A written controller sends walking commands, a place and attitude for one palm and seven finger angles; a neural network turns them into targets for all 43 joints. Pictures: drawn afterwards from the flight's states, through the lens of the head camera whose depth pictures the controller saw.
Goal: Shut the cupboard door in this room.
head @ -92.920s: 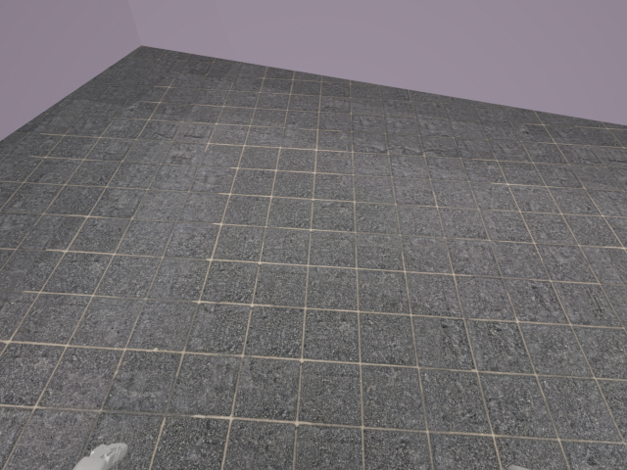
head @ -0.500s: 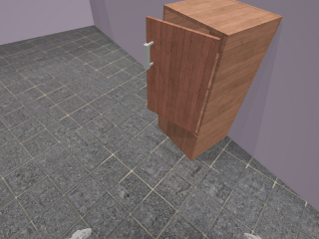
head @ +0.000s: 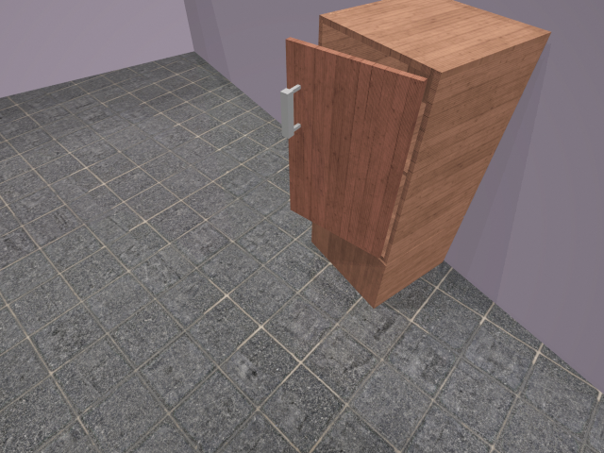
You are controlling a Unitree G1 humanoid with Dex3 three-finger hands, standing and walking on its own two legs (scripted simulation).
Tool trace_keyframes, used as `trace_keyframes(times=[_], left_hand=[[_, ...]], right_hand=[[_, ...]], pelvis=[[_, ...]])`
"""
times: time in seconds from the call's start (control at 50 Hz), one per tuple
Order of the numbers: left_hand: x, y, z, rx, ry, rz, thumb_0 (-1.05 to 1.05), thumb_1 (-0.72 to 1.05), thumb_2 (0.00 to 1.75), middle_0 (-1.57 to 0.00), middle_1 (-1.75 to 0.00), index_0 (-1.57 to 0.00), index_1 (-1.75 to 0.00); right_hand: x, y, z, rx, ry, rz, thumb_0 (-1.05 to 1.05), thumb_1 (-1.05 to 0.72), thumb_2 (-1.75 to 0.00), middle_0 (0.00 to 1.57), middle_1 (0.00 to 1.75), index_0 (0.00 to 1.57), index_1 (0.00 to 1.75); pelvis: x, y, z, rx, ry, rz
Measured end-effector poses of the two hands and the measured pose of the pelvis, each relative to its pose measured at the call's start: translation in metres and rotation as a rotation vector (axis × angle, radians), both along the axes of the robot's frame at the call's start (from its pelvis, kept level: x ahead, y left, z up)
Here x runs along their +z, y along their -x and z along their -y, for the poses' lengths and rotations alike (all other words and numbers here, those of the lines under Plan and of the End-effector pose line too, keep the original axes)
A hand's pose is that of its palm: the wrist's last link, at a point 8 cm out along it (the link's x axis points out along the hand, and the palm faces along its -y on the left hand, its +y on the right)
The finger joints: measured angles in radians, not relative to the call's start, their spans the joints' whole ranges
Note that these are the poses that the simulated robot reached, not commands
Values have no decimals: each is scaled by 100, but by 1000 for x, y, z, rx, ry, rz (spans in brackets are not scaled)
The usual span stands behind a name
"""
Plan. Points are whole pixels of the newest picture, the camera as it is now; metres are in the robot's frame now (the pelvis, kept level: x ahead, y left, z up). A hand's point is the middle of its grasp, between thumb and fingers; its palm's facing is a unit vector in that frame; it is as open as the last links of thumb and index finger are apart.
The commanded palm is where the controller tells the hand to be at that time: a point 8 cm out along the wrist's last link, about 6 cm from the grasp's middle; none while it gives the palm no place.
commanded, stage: let the arm hang, fingers relaxed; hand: left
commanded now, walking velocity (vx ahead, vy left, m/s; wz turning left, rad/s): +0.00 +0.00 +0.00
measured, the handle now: (292, 111) +0.95 +0.08 -0.04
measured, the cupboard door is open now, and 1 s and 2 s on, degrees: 18 18 18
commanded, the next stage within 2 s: look to check the result in 0.36 s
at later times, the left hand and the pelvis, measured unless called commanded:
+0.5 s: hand out of the picture +0.00 +0.16 -0.18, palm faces +0.02 -0.99 -0.16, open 7.3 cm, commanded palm none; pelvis +0.02 -0.01 +0.00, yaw +0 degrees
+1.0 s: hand out of the picture +0.02 +0.17 -0.17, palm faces +0.01 -0.98 -0.19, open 7.3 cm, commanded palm none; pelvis +0.03 -0.01 +0.00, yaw -1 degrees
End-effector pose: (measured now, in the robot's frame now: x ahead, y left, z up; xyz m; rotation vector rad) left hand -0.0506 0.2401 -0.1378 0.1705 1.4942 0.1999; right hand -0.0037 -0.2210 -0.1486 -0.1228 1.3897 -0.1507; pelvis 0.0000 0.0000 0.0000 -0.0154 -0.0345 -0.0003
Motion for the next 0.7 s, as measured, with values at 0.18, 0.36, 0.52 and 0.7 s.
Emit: trace_keyframes(times=[0.18, 0.36, 0.52, 0.7], left_hand=[[-10, -40, 28, -24, 72, 89, 0, 91, 90, -20, -30, -20, -30], [-13, -54, 40, -29, 100, 90, 0, 91, 90, -20, -30, -20, -30], [-9, -46, 31, -16, 69, 46, 0, 91, 90, -20, -30, -20, -30], [-5, -45, 23, -12, 41, 29, 0, 91, 90, -20, -30, -20, -30]], right_hand=[[6, -10, 5, -7, 24, 20, 0, -91, -90, 20, 30, 20, 30], [9, -4, 4, -19, 27, -20, 0, -91, -90, 20, 30, 20, 30], [6, 0, 0, -22, 10, -58, 0, -91, -90, 20, 30, 20, 30], [6, -14, 5, -16, 14, -41, 0, -91, -90, 20, 30, 20, 30]], pelvis=[[2, -7, 3, -6, -6, 4], [3, -13, 5, -5, -8, -4], [3, -20, 6, -4, -8, -6], [3, -25, 7, -6, -10, -2]])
